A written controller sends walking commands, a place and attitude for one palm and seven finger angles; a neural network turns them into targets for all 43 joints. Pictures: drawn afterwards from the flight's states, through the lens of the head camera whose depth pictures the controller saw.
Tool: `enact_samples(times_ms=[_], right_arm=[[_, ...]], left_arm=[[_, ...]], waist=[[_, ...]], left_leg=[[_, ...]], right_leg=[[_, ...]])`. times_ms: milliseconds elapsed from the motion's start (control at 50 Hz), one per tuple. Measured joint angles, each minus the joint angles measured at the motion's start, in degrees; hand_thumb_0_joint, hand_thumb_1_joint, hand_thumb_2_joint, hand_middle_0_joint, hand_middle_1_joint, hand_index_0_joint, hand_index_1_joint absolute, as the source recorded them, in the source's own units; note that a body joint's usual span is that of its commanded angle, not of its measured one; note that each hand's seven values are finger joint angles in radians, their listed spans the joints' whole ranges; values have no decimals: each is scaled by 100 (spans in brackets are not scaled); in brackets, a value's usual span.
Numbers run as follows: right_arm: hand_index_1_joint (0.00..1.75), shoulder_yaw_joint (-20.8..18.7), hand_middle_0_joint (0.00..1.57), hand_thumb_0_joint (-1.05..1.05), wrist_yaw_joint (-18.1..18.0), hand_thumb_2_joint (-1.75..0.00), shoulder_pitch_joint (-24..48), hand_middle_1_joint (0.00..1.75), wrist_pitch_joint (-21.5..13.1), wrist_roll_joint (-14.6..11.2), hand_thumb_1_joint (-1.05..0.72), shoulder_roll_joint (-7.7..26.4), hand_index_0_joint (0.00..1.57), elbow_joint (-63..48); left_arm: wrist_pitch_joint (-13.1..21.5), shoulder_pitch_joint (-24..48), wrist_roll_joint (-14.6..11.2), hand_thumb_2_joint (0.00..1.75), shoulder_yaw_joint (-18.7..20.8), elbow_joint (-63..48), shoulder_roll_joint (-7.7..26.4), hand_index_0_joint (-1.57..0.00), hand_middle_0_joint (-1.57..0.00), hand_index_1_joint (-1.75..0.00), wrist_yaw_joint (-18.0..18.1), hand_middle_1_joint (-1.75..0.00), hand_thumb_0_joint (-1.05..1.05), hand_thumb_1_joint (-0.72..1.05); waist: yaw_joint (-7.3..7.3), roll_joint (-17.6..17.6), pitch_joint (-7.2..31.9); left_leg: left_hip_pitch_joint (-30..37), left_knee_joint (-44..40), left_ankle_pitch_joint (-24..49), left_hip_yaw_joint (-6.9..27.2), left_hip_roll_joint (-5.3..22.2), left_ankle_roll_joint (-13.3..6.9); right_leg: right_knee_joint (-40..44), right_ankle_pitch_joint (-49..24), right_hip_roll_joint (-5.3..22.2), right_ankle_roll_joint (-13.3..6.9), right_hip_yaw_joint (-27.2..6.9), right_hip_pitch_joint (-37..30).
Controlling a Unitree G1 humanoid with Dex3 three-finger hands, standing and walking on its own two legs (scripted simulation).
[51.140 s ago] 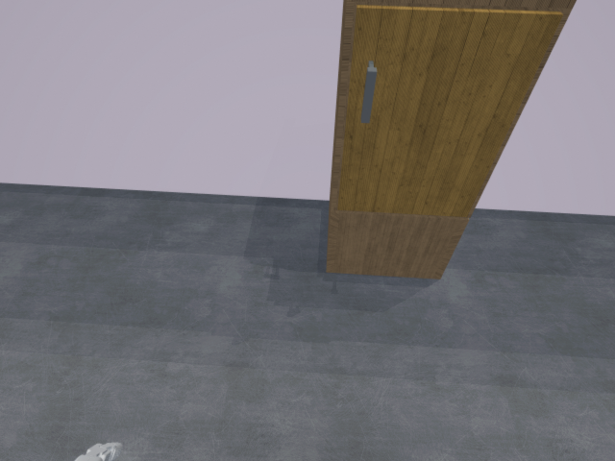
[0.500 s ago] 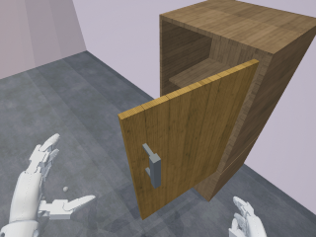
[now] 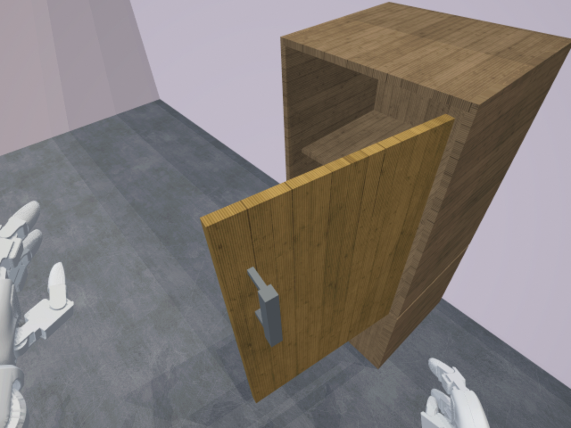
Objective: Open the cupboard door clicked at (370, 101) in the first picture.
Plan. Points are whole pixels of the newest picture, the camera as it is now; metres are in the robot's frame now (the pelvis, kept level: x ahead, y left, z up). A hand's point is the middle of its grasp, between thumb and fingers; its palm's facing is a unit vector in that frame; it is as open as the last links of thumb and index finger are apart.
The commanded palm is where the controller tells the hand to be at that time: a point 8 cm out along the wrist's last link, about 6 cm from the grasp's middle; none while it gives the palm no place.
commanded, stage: draw the hand back to the body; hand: left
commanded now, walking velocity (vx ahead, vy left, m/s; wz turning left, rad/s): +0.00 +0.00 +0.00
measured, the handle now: (264, 307) +0.28 +0.08 +0.03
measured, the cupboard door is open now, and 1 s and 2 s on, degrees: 81 81 81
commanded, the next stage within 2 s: step back with the hand held close in 0.26 s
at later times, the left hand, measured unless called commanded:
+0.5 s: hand (70, 308) +0.18 +0.25 +0.17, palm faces +0.47 -0.77 -0.43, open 7.4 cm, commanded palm +0.13 +0.29 +0.17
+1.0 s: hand (28, 362) +0.13 +0.27 +0.15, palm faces +0.42 -0.76 -0.50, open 7.4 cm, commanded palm +0.07 +0.31 +0.17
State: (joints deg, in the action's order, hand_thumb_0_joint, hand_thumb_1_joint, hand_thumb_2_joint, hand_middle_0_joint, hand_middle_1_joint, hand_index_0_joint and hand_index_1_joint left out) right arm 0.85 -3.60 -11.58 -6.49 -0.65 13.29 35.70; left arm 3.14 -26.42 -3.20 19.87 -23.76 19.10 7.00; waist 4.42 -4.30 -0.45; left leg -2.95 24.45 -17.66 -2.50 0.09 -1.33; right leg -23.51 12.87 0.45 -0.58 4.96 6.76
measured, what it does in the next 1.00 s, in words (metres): shifts its weight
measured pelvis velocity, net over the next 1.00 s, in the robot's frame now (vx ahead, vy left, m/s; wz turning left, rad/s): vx -0.08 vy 0.01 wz -0.02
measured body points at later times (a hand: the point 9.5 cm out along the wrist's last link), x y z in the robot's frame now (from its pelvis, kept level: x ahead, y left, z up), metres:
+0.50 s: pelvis -0.02 -0.01 +0.00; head -0.03 -0.04 +0.45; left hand +0.15 +0.29 +0.19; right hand +0.17 -0.24 -0.09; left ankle -0.04 +0.10 -0.74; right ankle +0.00 -0.11 -0.74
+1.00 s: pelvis -0.08 +0.01 -0.02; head -0.07 +0.01 +0.43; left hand +0.10 +0.31 +0.18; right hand +0.08 -0.23 -0.09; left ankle -0.04 +0.10 -0.74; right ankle +0.00 -0.11 -0.74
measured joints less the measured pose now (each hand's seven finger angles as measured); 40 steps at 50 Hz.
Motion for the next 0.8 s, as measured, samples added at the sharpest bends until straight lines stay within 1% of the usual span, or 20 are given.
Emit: enact_samples(times_ms=[60,160,420,480,520,620,700,800], right_arm=[[30,-23,20,2,6,-90,3,30,20,0,-91,8,20,14],[30,-36,20,2,-23,-90,-15,30,-5,2,-91,-17,20,61],[30,-37,20,2,-32,-90,1,30,-43,-17,-91,-43,20,114],[30,-12,20,2,-22,-90,69,30,108,-13,-91,-35,20,11],[30,-23,20,1,-22,-90,123,30,203,-1,-91,-17,20,-63],[30,-120,20,1,-61,-90,166,30,402,-9,-91,61,20,-243],[30,-201,20,1,-109,-90,125,30,513,-29,-91,72,20,-328],[30,-235,20,1,-136,-90,41,30,551,-48,-91,27,20,-377]], left_arm=[[0,-26,-1,87,-72,36,-68,-21,-20,-30,-20,-30,1,82],[24,-94,9,89,-156,40,-68,-21,-21,-30,-45,-30,1,87],[142,9,9,90,-69,147,-42,-22,-21,-30,-52,-30,2,89],[358,33,33,90,147,224,28,-22,-21,-30,-67,-30,2,89],[445,-17,55,90,217,226,66,-21,-21,-30,-58,-30,2,89],[483,-295,95,90,149,15,165,-21,-21,-30,-43,-30,2,89],[512,-483,121,90,177,-226,337,-22,-21,-30,-12,-30,2,89],[588,-586,150,90,359,-432,500,-22,-21,-30,75,-30,2,89]], waist=[[-6,-13,-21],[-11,-7,-48],[-16,-48,-73],[-122,-37,-9],[-196,-7,-8],[-338,104,-65],[-406,245,-124],[-432,393,-161]], left_leg=[[14,-30,25,-7,13,13],[36,-47,45,-8,45,44],[31,-50,106,7,107,98],[-227,68,102,20,147,97],[-366,90,129,-8,146,93],[-641,110,223,-113,77,41],[-842,205,263,-168,13,-8],[-1076,413,272,-215,-43,-70]], right_leg=[[16,-19,-15,-17,-6,-4],[25,-33,-47,-53,-5,-19],[84,-112,-110,-114,14,-41],[132,-195,-147,-121,29,142],[135,-254,-147,-117,3,281],[25,-340,-77,-66,-101,628],[-143,-359,-6,-24,-158,873],[-367,-379,61,19,-207,1124]])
